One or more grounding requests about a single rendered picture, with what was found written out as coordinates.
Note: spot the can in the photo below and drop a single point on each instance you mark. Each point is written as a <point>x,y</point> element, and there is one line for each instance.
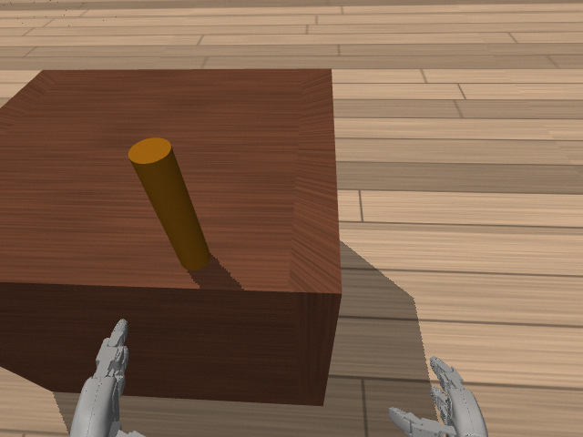
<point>158,171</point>

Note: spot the left robot hand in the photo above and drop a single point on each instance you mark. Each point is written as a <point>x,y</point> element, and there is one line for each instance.
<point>97,411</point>

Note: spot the right robot hand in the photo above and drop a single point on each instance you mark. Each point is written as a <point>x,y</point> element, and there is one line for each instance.
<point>459,409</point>

